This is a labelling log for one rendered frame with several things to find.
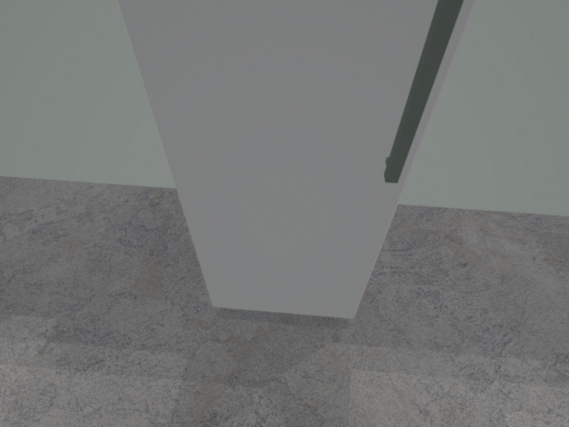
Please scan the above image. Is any fridge door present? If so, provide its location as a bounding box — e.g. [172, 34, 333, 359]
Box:
[118, 0, 475, 318]

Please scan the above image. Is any handle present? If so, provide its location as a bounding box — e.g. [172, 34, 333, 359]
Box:
[384, 0, 464, 183]

